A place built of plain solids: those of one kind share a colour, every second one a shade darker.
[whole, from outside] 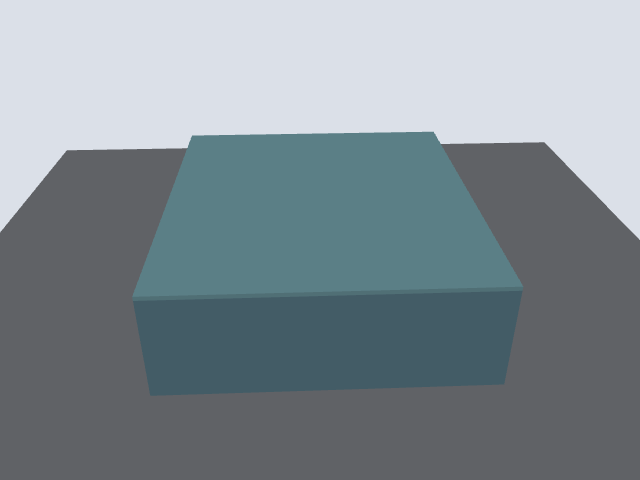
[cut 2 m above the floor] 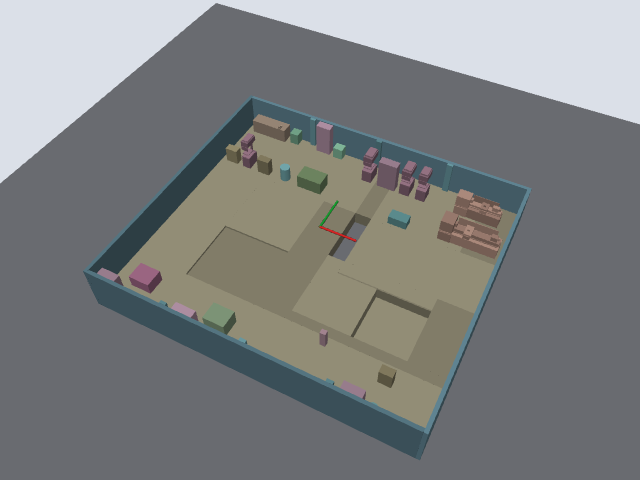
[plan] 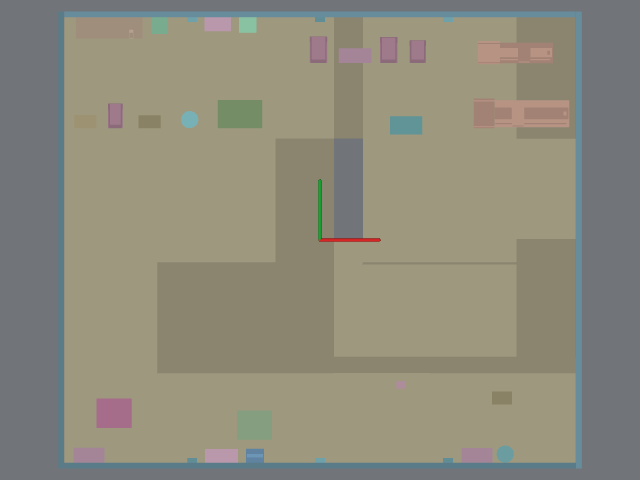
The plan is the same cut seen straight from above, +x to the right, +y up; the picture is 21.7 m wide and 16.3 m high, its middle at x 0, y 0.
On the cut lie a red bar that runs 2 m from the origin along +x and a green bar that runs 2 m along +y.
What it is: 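A machine and fitters' shop under lamps; one hall, a truck gangway, bays of machines, benches and stores, erecting floors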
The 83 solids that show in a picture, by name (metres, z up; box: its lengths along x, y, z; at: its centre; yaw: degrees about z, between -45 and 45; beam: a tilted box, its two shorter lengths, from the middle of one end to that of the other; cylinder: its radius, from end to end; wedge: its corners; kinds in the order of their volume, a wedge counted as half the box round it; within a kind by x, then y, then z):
{
 "floor_1": {"box": [3.16, 15.13, 0.82], "at": [-7.11, 0.0, 0.36]},
 "floor_2": {"box": [9.17, 3.41, 0.82], "at": [-4.11, 1.74, 0.36]},
 "floor_3": {"box": [4.04, 3.79, 0.7], "at": [-3.52, -2.64, 0.3]},
 "floor_4": {"box": [4.02, 8.32, 0.82], "at": [-3.52, 3.4, 0.36]},
 "floor_5": {"box": [1.99, 15.13, 0.82], "at": [-0.52, 0.0, 0.36]},
 "floor_6": {"box": [17.38, 3.04, 0.82], "at": [0.0, -6.04, 0.36]},
 "floor_7": {"box": [17.38, 0.79, 0.82], "at": [0.0, -0.36, 0.36]},
 "floor_8": {"box": [17.38, 4.12, 0.82], "at": [0.0, 5.5, 0.36]},
 "floor_9": {"box": [0.98, 7.6, 0.82], "at": [0.97, -3.77, 0.36]},
 "floor_10": {"box": [0.98, 4.12, 0.82], "at": [0.97, 5.5, 0.36]},
 "floor_11": {"box": [5.23, 3.13, 0.82], "at": [1.1, -2.4, 0.36]},
 "floor_12": {"box": [10.2, 0.56, 0.82], "at": [3.59, -4.24, 0.36]},
 "floor_13": {"box": [10.2, 0.08, 0.82], "at": [3.59, -0.8, 0.36]},
 "floor_14": {"box": [7.23, 3.41, 0.82], "at": [5.07, 1.74, 0.36]},
 "floor_15": {"box": [2.97, 3.15, 0.13], "at": [5.19, -2.4, 0.02]},
 "floor_16": {"box": [2.95, 8.4, 0.82], "at": [5.19, 3.36, 0.36]},
 "floor_17": {"box": [2.02, 3.13, 0.82], "at": [7.68, -2.4, 0.36]},
 "floor_18": {"box": [2.02, 15.13, 0.82], "at": [7.68, 0.0, 0.36]},
 "wall_1": {"box": [0.2, 15.53, 5.08], "at": [-8.79, 0.0, 2.49]},
 "wall_2": {"box": [17.38, 0.2, 5.08], "at": [0.0, -7.66, 2.49]},
 "wall_3": {"box": [17.38, 0.2, 5.08], "at": [0.0, 7.66, 2.49]},
 "wall_4": {"box": [0.2, 15.53, 5.08], "at": [8.79, 0.0, 2.49]},
 "roof_1": {"box": [17.78, 15.53, 0.2], "at": [0.0, 0.0, 5.13]},
 "cabinet_1": {"box": [1.06, 0.51, 1.78], "at": [-7.84, -7.31, 1.66]},
 "cabinet_2": {"box": [0.91, 0.48, 1.95], "at": [-3.47, 7.32, 1.75]},
 "cabinet_3": {"box": [1.12, 0.47, 1.87], "at": [-3.35, -7.33, 1.71]},
 "cabinet_4": {"box": [1.11, 0.5, 1.85], "at": [1.2, 6.26, 1.7]},
 "cabinet_5": {"box": [1.05, 0.51, 1.79], "at": [5.34, -7.31, 1.67]},
 "lathe_1": {"box": [0.71, 0.85, 0.7], "at": [5.58, 4.28, 1.79]},
 "lathe_2": {"box": [0.71, 0.92, 0.05], "at": [5.58, 4.29, 1.42]},
 "lathe_3": {"box": [0.71, 1.02, 0.62], "at": [5.58, 4.3, 1.08]},
 "lathe_4": {"box": [0.75, 0.62, 0.65], "at": [5.74, 6.34, 1.77]},
 "lathe_5": {"box": [0.75, 0.69, 0.05], "at": [5.74, 6.35, 1.42]},
 "lathe_6": {"box": [0.75, 0.79, 0.62], "at": [5.74, 6.36, 1.08]},
 "lathe_7": {"box": [0.42, 0.69, 0.14], "at": [6.72, 4.24, 1.7]},
 "lathe_8": {"box": [1.45, 0.03, 0.53], "at": [6.89, 6.68, 1.71]},
 "lathe_9": {"box": [0.42, 0.52, 0.14], "at": [6.94, 6.32, 1.7]},
 "lathe_10": {"box": [1.77, 0.32, 0.23], "at": [7.0, 6.36, 1.56]},
 "lathe_11": {"box": [1.8, 0.69, 0.67], "at": [7.01, 6.35, 1.11]},
 "lathe_12": {"box": [2.19, 0.03, 0.51], "at": [7.08, 4.73, 1.7]},
 "lathe_13": {"box": [2.42, 0.04, 0.04], "at": [7.16, 3.95, 1.57]},
 "lathe_14": {"box": [2.51, 0.41, 0.23], "at": [7.18, 4.3, 1.56]},
 "lathe_15": {"box": [2.54, 0.92, 0.67], "at": [7.2, 4.29, 1.11]},
 "lathe_16": {"box": [0.36, 0.22, 0.27], "at": [7.53, 6.36, 1.81]},
 "lathe_17": {"box": [0.36, 0.29, 0.27], "at": [8.09, 4.3, 1.81]},
 "drill_1": {"box": [0.41, 0.52, 0.05], "at": [-6.95, 4.1, 1.78]},
 "drill_2": {"box": [0.51, 0.64, 0.06], "at": [-6.95, 4.12, 1.54]},
 "drill_3": {"box": [0.51, 0.84, 0.74], "at": [-6.95, 4.22, 1.14]},
 "drill_4": {"box": [0.47, 0.82, 0.34], "at": [-6.95, 4.23, 2.54]},
 "drill_5": {"box": [0.37, 0.7, 0.1], "at": [-6.95, 4.27, 2.76]},
 "drill_6": {"box": [0.59, 0.71, 0.06], "at": [-0.05, 6.36, 1.54]},
 "drill_7": {"box": [0.59, 0.91, 0.74], "at": [-0.05, 6.46, 1.14]},
 "drill_8": {"box": [0.55, 0.89, 0.34], "at": [-0.05, 6.47, 2.44]},
 "drill_9": {"box": [0.45, 0.77, 0.1], "at": [-0.05, 6.51, 2.66]},
 "drill_10": {"box": [0.59, 0.69, 0.06], "at": [2.33, 6.35, 1.54]},
 "drill_11": {"box": [0.59, 0.89, 0.74], "at": [2.33, 6.45, 1.14]},
 "drill_12": {"box": [0.55, 0.87, 0.34], "at": [2.33, 6.46, 2.39]},
 "drill_13": {"box": [0.45, 0.75, 0.1], "at": [2.33, 6.5, 2.61]},
 "drill_14": {"box": [0.56, 0.58, 0.06], "at": [3.32, 6.3, 1.54]},
 "drill_15": {"box": [0.56, 0.78, 0.74], "at": [3.32, 6.4, 1.14]},
 "drill_16": {"box": [0.52, 0.76, 0.34], "at": [3.32, 6.41, 2.49]},
 "drill_17": {"box": [0.42, 0.64, 0.1], "at": [3.32, 6.45, 2.71]},
 "bench_1": {"box": [2.28, 0.72, 0.89], "at": [-7.16, 7.2, 1.22]},
 "pier_1": {"box": [0.34, 0.16, 4.26], "at": [-4.34, -7.48, 2.9]},
 "pier_2": {"box": [0.34, 0.16, 4.26], "at": [-4.34, 7.48, 2.9]},
 "pier_3": {"box": [0.34, 0.16, 4.26], "at": [0.0, -7.48, 2.9]},
 "pier_4": {"box": [0.34, 0.16, 4.26], "at": [0.0, 7.48, 2.9]},
 "pier_5": {"box": [0.34, 0.16, 4.26], "at": [4.35, -7.48, 2.9]},
 "pier_6": {"box": [0.34, 0.16, 4.26], "at": [4.35, 7.48, 2.9]},
 "plate_1": {"box": [1.51, 0.96, 0.83], "at": [-2.72, 4.27, 1.19]},
 "stillage_1": {"box": [1.2, 1.0, 0.87], "at": [-2.22, -6.29, 1.21]},
 "trolley_1": {"box": [0.75, 0.45, 0.96], "at": [-7.97, 4.02, 1.25]},
 "trolley_2": {"box": [0.76, 0.45, 1.0], "at": [-5.78, 4.02, 1.27]},
 "trolley_3": {"box": [0.69, 0.44, 0.96], "at": [6.18, -5.36, 1.25]},
 "pallet_1": {"box": [1.2, 1.0, 0.71], "at": [-6.99, -5.88, 1.13]},
 "drum_1": {"cylinder": 0.29, "from": [-4.42, 4.09, 0.77], "to": [-4.42, 4.09, 1.65]},
 "drum_2": {"cylinder": 0.29, "from": [6.29, -7.27, 0.77], "to": [6.29, -7.27, 1.65]},
 "binsmall_1": {"box": [0.54, 0.57, 0.75], "at": [-5.44, 7.28, 1.15]},
 "binsmall_2": {"box": [0.6, 0.53, 0.71], "at": [-2.45, 7.3, 1.13]},
 "platestack_1": {"box": [1.1, 0.62, 0.53], "at": [2.92, 3.89, 1.04]},
 "pedgrinder_1": {"box": [0.61, 0.47, 0.96], "at": [-2.21, -7.33, 1.25]},
 "pedgrinder_2": {"box": [0.55, 0.12, 0.12], "at": [-2.21, -7.33, 1.83]},
 "pendant_1": {"box": [0.3, 0.26, 1.05], "at": [2.74, -4.92, 1.3]}
}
